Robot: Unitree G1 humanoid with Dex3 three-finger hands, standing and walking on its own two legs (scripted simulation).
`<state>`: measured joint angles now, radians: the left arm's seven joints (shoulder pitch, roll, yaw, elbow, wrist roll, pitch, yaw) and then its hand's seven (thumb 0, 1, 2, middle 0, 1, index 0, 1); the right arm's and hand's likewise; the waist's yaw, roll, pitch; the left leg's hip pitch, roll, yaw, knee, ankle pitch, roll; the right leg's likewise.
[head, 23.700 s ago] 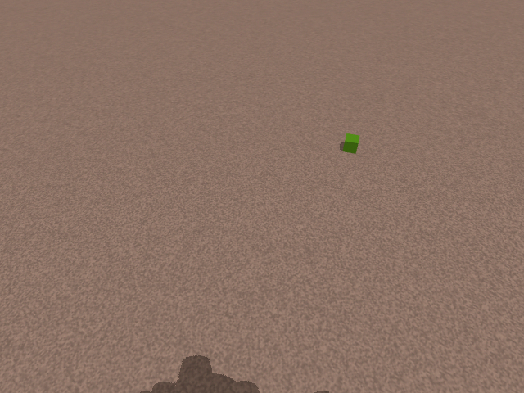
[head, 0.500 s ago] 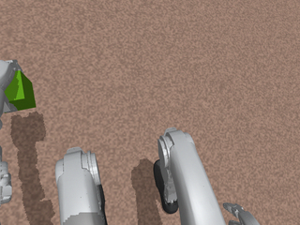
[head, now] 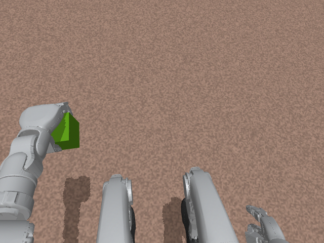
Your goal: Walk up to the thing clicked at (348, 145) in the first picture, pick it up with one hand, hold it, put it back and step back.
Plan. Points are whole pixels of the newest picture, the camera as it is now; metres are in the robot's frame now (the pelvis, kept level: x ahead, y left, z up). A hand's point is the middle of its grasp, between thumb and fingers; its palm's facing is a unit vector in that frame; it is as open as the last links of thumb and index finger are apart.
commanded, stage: lift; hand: left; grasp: from above
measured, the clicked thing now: (59, 132) +0.42 +0.27 -0.11
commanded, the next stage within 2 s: hold in 0.86 s
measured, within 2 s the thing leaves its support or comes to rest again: neither
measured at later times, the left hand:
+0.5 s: hand (29, 133) +0.35 +0.23 +0.08, palm faces -0.43 -0.08 -0.90, open 10.9 cm
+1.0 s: hand (6, 105) +0.37 +0.23 +0.15, palm faces -0.44 -0.09 -0.89, open 10.9 cm
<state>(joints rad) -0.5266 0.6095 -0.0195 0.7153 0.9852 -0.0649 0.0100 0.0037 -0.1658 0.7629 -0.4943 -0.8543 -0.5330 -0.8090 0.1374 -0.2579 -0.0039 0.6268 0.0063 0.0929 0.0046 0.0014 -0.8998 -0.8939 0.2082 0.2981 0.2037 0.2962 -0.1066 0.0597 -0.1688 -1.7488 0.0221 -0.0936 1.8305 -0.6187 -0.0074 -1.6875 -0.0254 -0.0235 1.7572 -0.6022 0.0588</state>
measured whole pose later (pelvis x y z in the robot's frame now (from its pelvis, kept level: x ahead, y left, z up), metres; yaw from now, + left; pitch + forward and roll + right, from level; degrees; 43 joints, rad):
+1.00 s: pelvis +0.06 +0.00 +0.23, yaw +1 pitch +9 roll -1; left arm -0.32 0.38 -0.19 0.82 0.99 0.03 0.12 0.00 -0.17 0.77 -0.51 -0.84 -0.55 -0.80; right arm 0.23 -0.24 -0.04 0.74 0.04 0.01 -0.05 0.01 -0.90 -0.89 0.21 0.30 0.20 0.30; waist -0.04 0.04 -0.07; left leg -0.60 0.04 0.01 0.82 -0.37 -0.01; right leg -0.59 -0.03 0.02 0.78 -0.34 0.04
